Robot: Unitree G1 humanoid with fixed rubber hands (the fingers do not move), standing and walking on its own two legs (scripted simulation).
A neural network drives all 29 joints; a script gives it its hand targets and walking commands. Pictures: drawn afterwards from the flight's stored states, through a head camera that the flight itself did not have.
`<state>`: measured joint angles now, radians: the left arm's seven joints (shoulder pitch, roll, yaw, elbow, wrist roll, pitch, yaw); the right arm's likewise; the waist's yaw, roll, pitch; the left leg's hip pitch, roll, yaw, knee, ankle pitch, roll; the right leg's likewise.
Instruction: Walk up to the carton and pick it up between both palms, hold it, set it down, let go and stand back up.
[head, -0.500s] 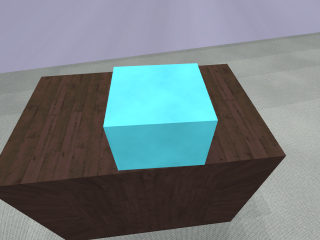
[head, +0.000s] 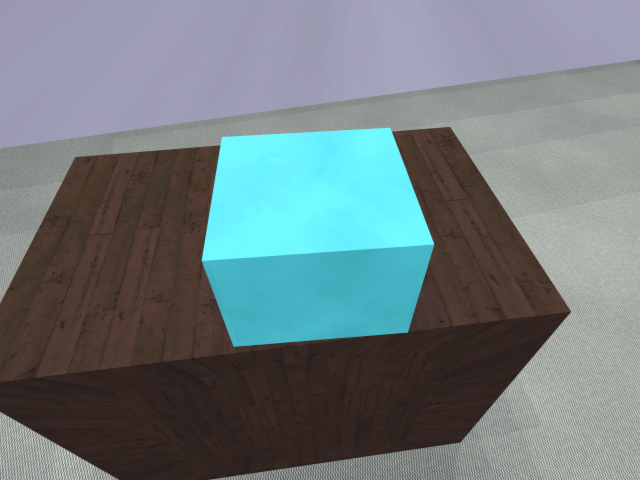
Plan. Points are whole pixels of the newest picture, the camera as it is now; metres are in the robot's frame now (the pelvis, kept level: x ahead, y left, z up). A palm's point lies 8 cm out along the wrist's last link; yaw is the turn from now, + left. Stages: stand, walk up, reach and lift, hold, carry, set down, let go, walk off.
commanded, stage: stand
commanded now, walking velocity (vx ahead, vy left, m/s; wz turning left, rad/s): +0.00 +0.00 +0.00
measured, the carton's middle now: (314, 234) +0.47 +0.03 +0.03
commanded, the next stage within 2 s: none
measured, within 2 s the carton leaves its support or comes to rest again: neither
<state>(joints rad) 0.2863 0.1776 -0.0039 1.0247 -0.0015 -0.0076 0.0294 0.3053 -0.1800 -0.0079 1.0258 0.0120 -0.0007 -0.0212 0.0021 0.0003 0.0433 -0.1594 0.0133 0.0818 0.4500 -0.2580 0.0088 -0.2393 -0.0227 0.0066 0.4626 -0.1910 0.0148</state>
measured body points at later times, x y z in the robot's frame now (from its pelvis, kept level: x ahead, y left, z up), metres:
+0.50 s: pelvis +0.01 +0.00 +0.00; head +0.02 +0.00 +0.45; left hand +0.03 +0.23 -0.15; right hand +0.01 -0.23 -0.16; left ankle -0.01 +0.11 -0.74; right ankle +0.04 -0.13 -0.74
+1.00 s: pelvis +0.01 +0.01 +0.00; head +0.02 +0.01 +0.45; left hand +0.03 +0.23 -0.16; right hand +0.01 -0.22 -0.16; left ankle -0.01 +0.11 -0.74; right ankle +0.04 -0.13 -0.74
